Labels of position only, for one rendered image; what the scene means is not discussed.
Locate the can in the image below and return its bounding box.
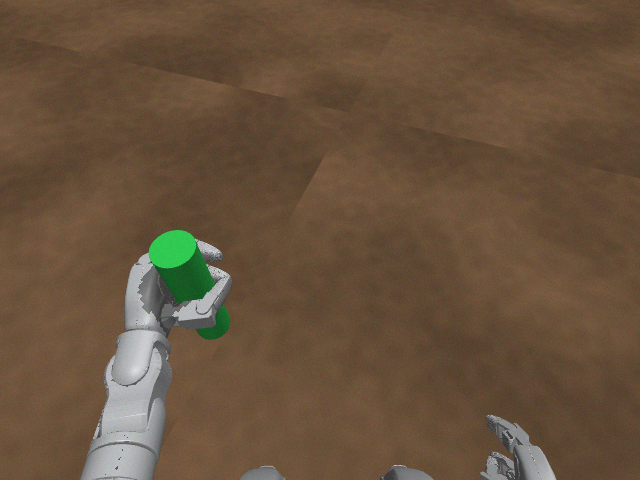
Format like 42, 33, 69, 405
149, 230, 230, 340

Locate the right robot hand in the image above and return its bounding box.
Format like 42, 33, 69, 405
480, 415, 557, 480

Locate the left robot arm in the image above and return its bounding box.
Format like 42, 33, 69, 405
80, 329, 172, 480

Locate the left robot hand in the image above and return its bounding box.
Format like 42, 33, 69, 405
124, 239, 232, 339

